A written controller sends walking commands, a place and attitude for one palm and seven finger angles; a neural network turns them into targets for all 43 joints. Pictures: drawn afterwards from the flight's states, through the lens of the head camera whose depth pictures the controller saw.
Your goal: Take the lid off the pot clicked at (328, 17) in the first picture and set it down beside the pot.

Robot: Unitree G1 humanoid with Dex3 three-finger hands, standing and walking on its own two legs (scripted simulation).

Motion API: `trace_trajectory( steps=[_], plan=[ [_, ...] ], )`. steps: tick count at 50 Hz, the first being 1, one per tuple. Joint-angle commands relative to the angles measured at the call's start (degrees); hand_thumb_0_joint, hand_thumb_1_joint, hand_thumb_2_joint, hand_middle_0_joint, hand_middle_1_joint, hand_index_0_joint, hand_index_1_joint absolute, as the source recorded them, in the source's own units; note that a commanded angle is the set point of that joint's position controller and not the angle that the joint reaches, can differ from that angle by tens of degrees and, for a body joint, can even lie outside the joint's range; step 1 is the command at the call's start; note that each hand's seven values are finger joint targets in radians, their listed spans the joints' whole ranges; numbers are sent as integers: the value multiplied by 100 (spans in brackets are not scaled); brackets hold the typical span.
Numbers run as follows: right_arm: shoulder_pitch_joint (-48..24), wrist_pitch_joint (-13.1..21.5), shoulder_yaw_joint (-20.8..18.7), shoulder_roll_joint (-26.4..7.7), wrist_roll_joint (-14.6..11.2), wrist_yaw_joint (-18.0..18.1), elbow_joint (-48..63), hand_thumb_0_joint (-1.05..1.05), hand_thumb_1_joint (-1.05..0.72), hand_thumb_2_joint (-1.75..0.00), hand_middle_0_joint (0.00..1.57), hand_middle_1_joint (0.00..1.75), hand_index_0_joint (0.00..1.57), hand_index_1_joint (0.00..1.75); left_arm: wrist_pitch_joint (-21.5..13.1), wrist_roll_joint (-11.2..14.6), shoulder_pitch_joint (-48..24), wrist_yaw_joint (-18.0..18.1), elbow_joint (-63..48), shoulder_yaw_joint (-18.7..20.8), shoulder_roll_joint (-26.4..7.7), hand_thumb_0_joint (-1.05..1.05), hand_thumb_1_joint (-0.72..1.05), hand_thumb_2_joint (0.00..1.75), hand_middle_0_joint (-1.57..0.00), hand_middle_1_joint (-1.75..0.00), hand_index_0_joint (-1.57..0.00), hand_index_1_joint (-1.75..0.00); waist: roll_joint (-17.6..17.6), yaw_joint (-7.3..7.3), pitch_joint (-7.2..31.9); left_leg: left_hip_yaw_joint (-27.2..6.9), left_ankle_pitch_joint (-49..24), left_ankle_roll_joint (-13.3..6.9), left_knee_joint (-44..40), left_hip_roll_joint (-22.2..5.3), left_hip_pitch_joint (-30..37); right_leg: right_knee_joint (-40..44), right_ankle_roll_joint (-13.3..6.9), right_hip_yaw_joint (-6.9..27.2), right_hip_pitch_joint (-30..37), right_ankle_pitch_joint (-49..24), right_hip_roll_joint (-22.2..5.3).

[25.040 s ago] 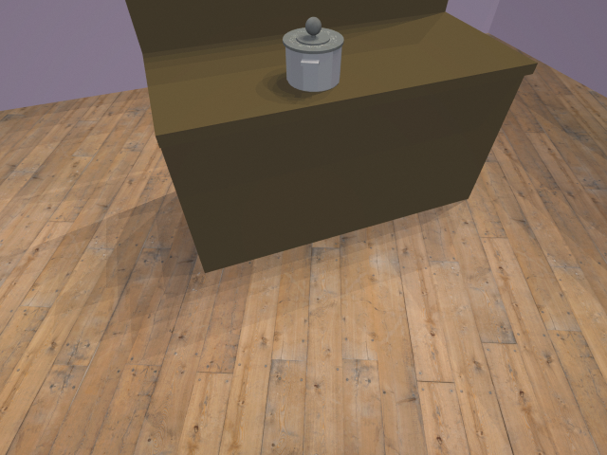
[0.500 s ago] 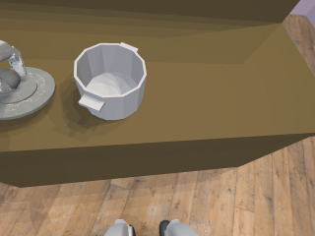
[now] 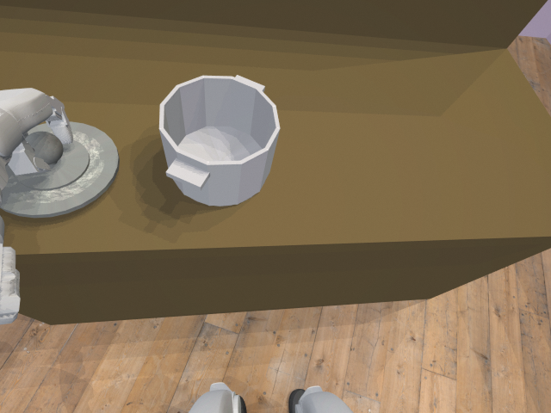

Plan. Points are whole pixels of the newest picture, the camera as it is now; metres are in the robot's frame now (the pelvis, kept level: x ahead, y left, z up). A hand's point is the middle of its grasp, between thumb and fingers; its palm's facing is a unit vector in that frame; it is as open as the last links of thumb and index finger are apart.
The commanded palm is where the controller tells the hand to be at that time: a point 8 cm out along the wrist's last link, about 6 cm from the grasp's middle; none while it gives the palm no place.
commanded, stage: open the fingers wide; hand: left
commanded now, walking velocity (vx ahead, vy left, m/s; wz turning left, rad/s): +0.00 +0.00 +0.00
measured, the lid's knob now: (43, 148) +0.50 +0.32 +0.01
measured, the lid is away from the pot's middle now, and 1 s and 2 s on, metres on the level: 0.26 0.26 0.26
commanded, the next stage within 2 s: raise the empty hand in 0.88 s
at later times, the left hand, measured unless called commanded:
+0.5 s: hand (32, 153) +0.47 +0.31 +0.04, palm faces -0.41 -0.12 -0.90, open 8.9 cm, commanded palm +0.51 +0.28 +0.09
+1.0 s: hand (40, 151) +0.47 +0.30 +0.04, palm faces -0.47 -0.13 -0.87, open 11.0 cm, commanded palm +0.52 +0.28 +0.10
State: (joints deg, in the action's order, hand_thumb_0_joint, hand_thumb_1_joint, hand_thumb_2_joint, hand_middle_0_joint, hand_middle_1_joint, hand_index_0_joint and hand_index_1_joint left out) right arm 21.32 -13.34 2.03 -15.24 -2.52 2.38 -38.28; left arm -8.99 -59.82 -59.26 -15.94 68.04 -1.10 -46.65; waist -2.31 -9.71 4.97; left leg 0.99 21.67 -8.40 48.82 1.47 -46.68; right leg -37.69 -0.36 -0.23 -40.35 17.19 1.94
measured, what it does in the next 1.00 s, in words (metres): stands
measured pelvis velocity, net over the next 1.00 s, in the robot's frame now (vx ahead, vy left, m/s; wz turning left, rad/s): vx -0.01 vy -0.02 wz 0.04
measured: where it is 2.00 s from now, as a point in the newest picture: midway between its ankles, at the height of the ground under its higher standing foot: outside the picture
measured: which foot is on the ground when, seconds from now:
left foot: down 0.00-1.00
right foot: down 0.00-1.00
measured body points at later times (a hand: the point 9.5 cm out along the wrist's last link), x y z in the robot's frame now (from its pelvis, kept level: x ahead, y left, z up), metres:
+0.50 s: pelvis -0.01 +0.01 +0.00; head +0.09 +0.07 +0.43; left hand +0.48 +0.31 +0.09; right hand -0.01 -0.28 -0.10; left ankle +0.01 +0.01 -0.70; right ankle +0.01 -0.19 -0.70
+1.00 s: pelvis -0.01 -0.02 -0.01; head +0.10 +0.04 +0.43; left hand +0.49 +0.31 +0.09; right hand -0.03 -0.29 -0.10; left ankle +0.01 +0.01 -0.70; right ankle +0.01 -0.19 -0.70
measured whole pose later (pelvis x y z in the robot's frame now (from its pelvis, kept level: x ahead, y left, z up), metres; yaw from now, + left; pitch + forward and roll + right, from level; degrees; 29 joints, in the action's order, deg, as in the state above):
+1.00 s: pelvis -0.01 -0.02 -0.01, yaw +2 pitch +20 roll -7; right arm 23.7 -10.8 2.4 -15.3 -2.9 2.3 -38.6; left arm -6.5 -60.5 -65.3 -16.5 72.7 -5.5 -45.4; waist -2.2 -11.4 5.1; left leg -1.4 21.3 -7.3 51.1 2.2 -49.1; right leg -40.7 0.1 2.0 -42.6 18.3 3.9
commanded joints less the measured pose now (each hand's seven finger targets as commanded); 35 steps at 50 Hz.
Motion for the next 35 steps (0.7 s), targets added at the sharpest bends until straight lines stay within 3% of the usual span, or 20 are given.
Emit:
trace_trajectory(
  steps=[1, 2, 3, 4, 6, 7, 8, 10, 11, 14, 18, 21, 22, 23, 25, 26, 31, 33, 34, 35],
  plan=[
    [875, 97, -493, -1324, 6, 99, 134, 0, -90, -90, 20, 30, 20, 30, 41, 129, -2745, 249, -1069, 297, -1554, 0, 45, 81, -72, -106, -67, -104, -1207, 4, 2515, -1194, -3495, 858, -602, -472, 4159, 260, -188, -374, -1012, -367, 483],
    [873, 105, -487, -1337, 14, 109, 170, 0, -90, -90, 20, 30, 20, 30, 26, 158, -2778, 248, -1150, 301, -1575, 0, 44, 80, -71, -106, -65, -103, -1166, -13, 2618, -1195, -3459, 863, -611, -439, 4130, 271, -185, -355, -914, -441, 481],
    [839, 120, -497, -1314, 21, 111, 161, 0, -90, -90, 20, 30, 20, 30, 2, 173, -2944, 190, -1258, 19, -1208, 0, 42, 78, -69, -105, -64, -103, -1286, -46, 2648, -1254, -3641, 871, -599, -467, 4260, 258, -188, -349, -1061, -472, 465],
    [876, 127, -525, -1315, 33, 101, 70, 0, -90, -90, 20, 30, 20, 30, 4, 173, -3054, 178, -1278, -52, -1114, 0, 41, 77, -68, -105, -62, -103, -1330, -88, 2599, -1309, -3609, 965, -604, -512, 4390, 272, -172, -353, -1157, -412, 464],
    [872, 157, -524, -1333, 24, 108, 70, 0, -90, -90, 20, 30, 20, 30, -18, 171, -3049, 198, -1234, 22, -1183, 0, 38, 75, -65, -104, -60, -103, -1315, -69, 2486, -1411, -3365, 1027, -665, -541, 4397, 243, -183, -344, -1268, -298, 462],
    [882, 177, -539, -1330, 44, 109, 95, 0, -90, -90, 20, 30, 20, 30, -57, 184, -3040, 216, -1336, 79, -1212, 0, 37, 73, -63, -104, -58, -102, -1316, -48, 2622, -1419, -3410, 1026, -658, -522, 4450, 246, -181, -324, -1222, -346, 460],
    [855, 200, -536, -1321, 50, 118, 111, 0, -90, -90, 20, 30, 20, 30, -101, 193, -3020, 204, -1332, 30, -1121, 0, 36, 72, -61, -104, -57, -102, -1340, -35, 2631, -1468, -3569, 1044, -636, -533, 4513, 214, -185, -301, -1299, -387, 451],
    [848, 191, -524, -1349, 41, 105, 73, 0, -90, -90, 20, 30, 20, 30, -64, 184, -3105, 252, -1164, -102, -997, 0, 34, 69, -58, -103, -54, -102, -1139, -96, 2395, -1515, -3047, 1084, -691, -532, 4274, 181, -177, -305, -1376, -226, 447],
    [831, 202, -546, -1342, 32, 86, 65, 0, -90, -90, 20, 30, 20, 30, -36, 178, -3201, 286, -1227, -188, -862, 0, 32, 67, -57, -103, -53, -102, -1284, -80, 2370, -1514, -2932, 1071, -714, -534, 4306, 183, -194, -288, -1426, -206, 432],
    [870, 236, -554, -1356, 62, 66, 50, 0, -90, -90, 20, 30, 20, 30, -7, 140, -3318, 378, -1271, -160, -854, 0, 28, 64, -52, -102, -49, -101, -1304, -84, 2531, -1658, -3022, 1141, -670, -560, 4456, 67, -194, -258, -1553, -222, 433],
    [893, 288, -569, -1348, 64, 41, 47, 0, -90, -90, 20, 30, 20, 30, 112, 129, -3551, 442, -1343, -327, -597, 0, 22, 60, -46, -100, -44, -99, -1412, -93, 2713, -1783, -2931, 1203, -703, -563, 4573, 3, -207, -233, -1650, -232, 425],
    [906, 297, -568, -1342, 52, -11, -1, 0, -90, -90, 20, 30, 20, 30, 308, 98, -3467, 488, -852, -520, -306, 0, 17, 59, -42, -98, -41, -97, -1193, -157, 2394, -1765, -2489, 1183, -696, -525, 4282, -24, -203, -266, -1767, -71, 445],
    [905, 306, -554, -1379, 43, -13, 21, 0, -90, -90, 20, 30, 20, 30, 343, 77, -3480, 513, -834, -388, -496, 0, 15, 59, -41, -97, -40, -96, -1078, -142, 2368, -1763, -2214, 1154, -731, -513, 4125, -35, -203, -260, -1695, -53, 436],
    [887, 327, -538, -1376, 45, -5, 47, 0, -90, -90, 20, 30, 20, 30, 357, 64, -3504, 505, -853, -426, -432, 0, 13, 59, -40, -96, -39, -95, -1214, -104, 2470, -1767, -2382, 1121, -710, -502, 4182, -78, -219, -235, -1708, -117, 434],
    [953, 337, -528, -1365, 54, -28, 28, 0, -90, -90, 20, 30, 20, 30, 448, 26, -3530, 495, -657, -562, -291, 0, 9, 60, -38, -94, -37, -93, -1038, -184, 2387, -1688, -2396, 1100, -635, -458, 4006, -76, -209, -263, -1671, -131, 471],
    [975, 345, -525, -1378, 42, -23, 36, 0, -90, -90, 20, 30, 20, 30, 474, 6, -3583, 497, -663, -462, -450, 0, 7, 60, -37, -93, -36, -92, -1047, -173, 2418, -1672, -2452, 1160, -618, -464, 3985, -85, -215, -256, -1612, -160, 470],
    [1037, 375, -477, -1333, 32, 40, 112, 0, -90, -90, 20, 30, 20, 30, 469, -53, -3724, 405, -679, -336, -749, 0, 0, 62, -34, -88, -34, -88, -980, -206, 2651, -1451, -2565, 997, -503, -399, 3812, -85, -209, -270, -1326, -267, 507],
    [1051, 395, -474, -1314, 41, 73, 176, 0, -90, -90, 20, 30, 20, 30, 372, -95, -3733, 381, -927, -131, -1014, 0, 0, 63, -34, -87, -34, -87, -1266, -122, 2883, -1488, -2961, 1067, -496, -434, 4049, -120, -224, -278, -1313, -370, 503],
    [1066, 391, -476, -1287, 48, 65, 165, 0, -90, -90, 20, 30, 20, 30, 388, -98, -3628, 369, -765, -226, -877, 0, 0, 63, -34, -87, -34, -87, -1232, -144, 2819, -1465, -2994, 1032, -460, -417, 4042, -110, -218, -292, -1365, -328, 528],
    [1079, 385, -465, -1295, 37, 71, 171, 0, -90, -90, 20, 30, 20, 30, 379, -113, -3468, 367, -638, -161, -961, 0, -1, 63, -34, -87, -34, -87, -1107, -140, 2721, -1467, -2938, 1027, -464, -426, 3939, -114, -211, -312, -1381, -298, 533]
  ],
)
